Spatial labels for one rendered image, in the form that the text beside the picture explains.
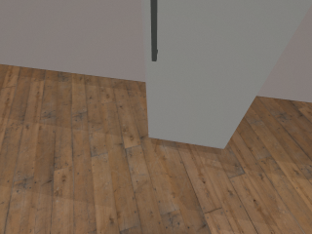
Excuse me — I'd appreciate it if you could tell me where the fridge door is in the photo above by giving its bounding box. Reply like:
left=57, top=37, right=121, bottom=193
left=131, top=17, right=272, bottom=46
left=144, top=0, right=312, bottom=148

